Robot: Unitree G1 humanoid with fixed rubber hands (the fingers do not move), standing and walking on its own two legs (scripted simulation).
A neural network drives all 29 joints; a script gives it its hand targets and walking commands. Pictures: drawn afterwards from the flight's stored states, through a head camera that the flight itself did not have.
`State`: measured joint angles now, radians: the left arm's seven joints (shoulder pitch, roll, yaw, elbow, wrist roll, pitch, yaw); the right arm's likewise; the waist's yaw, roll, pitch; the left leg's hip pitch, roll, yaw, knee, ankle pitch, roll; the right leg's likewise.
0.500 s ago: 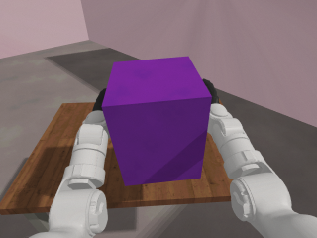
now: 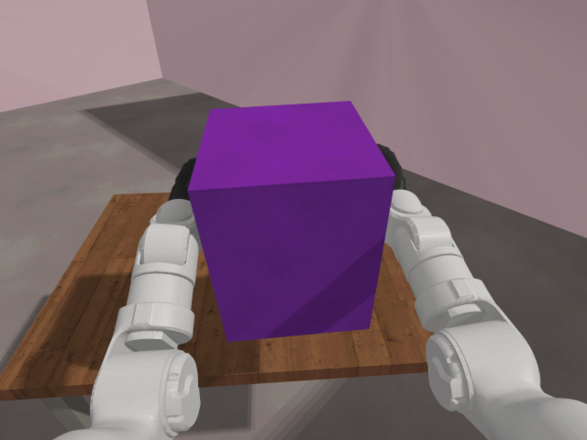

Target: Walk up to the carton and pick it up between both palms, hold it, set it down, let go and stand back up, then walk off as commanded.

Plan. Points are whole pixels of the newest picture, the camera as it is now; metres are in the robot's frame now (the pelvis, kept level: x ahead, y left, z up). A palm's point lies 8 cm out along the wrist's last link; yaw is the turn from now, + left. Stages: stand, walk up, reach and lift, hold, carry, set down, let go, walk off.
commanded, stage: reach and lift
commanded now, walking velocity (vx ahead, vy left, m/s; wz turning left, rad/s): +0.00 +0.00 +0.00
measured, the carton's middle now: (290, 219) +0.37 +0.01 +0.18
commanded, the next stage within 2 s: hold in 0.02 s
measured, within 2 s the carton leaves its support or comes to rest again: neither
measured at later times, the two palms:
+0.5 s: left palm (180, 205) +0.36 +0.16 +0.21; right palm (398, 194) +0.37 -0.14 +0.22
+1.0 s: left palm (180, 206) +0.36 +0.16 +0.21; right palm (399, 195) +0.36 -0.14 +0.22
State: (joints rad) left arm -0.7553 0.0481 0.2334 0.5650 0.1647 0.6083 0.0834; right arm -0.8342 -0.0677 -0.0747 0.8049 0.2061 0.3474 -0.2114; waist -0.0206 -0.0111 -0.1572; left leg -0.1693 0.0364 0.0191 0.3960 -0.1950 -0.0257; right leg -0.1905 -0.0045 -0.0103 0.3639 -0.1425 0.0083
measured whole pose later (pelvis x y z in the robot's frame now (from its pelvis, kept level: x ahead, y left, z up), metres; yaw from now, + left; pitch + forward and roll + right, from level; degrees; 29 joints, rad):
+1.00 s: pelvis -0.01 +0.00 +0.00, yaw +0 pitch -4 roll +0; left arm -0.75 0.05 0.23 0.48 0.18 0.70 0.06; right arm -0.83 -0.07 -0.07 0.73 0.22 0.42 -0.22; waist -0.03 -0.01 -0.15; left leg -0.15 0.04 0.02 0.40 -0.18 -0.03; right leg -0.17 0.00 -0.01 0.36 -0.13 0.01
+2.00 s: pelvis -0.01 +0.00 +0.00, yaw +0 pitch -4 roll +0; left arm -0.75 0.05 0.23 0.48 0.18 0.70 0.06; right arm -0.83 -0.07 -0.07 0.73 0.22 0.42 -0.22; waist -0.03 -0.01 -0.14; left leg -0.15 0.04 0.01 0.40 -0.18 -0.03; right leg -0.17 0.00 -0.01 0.36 -0.13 0.01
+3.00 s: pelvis -0.01 +0.00 +0.00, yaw +0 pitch -4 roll +0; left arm -0.75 0.05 0.23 0.48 0.18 0.70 0.06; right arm -0.83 -0.07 -0.07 0.73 0.22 0.42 -0.22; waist -0.03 -0.01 -0.14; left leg -0.15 0.04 0.01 0.39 -0.18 -0.03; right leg -0.17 0.00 -0.01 0.36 -0.13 0.01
